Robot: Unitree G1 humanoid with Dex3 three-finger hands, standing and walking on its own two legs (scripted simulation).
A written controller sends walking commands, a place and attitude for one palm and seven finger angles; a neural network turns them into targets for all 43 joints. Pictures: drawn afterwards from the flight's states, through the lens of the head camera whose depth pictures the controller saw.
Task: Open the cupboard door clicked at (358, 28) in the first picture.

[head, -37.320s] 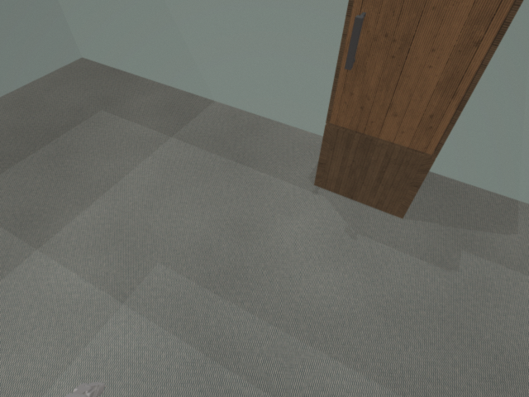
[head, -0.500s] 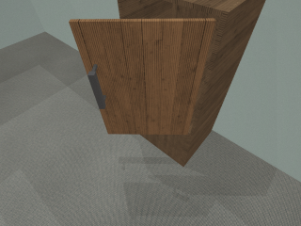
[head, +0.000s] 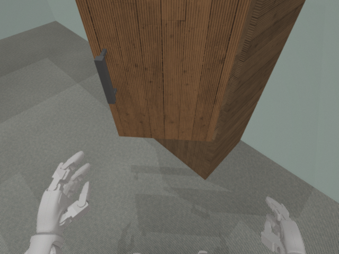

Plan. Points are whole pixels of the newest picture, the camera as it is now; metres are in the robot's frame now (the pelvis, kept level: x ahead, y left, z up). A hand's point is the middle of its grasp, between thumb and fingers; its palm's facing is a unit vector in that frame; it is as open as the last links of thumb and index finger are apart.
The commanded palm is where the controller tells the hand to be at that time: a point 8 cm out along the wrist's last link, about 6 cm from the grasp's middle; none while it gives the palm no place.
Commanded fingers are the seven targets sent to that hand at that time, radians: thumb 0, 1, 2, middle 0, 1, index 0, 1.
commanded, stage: raise the hand with hooked fingers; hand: left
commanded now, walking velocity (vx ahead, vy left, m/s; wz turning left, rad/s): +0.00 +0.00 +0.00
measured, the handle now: (108, 77) +0.61 +0.23 +0.06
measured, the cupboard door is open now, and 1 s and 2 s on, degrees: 40 40 40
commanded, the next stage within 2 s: move the hooked fingers beside the handle in 1.82 s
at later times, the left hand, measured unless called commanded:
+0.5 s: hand (61, 209) +0.21 +0.25 +0.02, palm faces -0.02 -1.00 -0.04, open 10.8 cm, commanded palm +0.18 +0.30 +0.03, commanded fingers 0.00 -0.03 0.50 -0.27 -0.90 -0.27 -0.90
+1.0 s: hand (39, 186) +0.25 +0.29 +0.06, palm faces +0.02 -1.00 -0.07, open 13.5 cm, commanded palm +0.22 +0.34 +0.06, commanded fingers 0.00 -0.50 0.30 -0.30 -1.20 -0.30 -1.20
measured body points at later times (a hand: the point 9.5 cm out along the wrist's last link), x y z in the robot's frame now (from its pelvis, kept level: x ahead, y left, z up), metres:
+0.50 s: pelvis -0.02 +0.03 -0.03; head +0.04 +0.04 +0.42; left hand +0.21 +0.30 +0.02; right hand +0.14 -0.19 -0.11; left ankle +0.00 +0.14 -0.69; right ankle +0.02 -0.09 -0.69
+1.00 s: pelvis -0.01 +0.04 -0.01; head +0.04 +0.06 +0.44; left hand +0.24 +0.34 +0.06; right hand +0.18 -0.19 -0.07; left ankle +0.00 +0.14 -0.69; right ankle +0.02 -0.09 -0.69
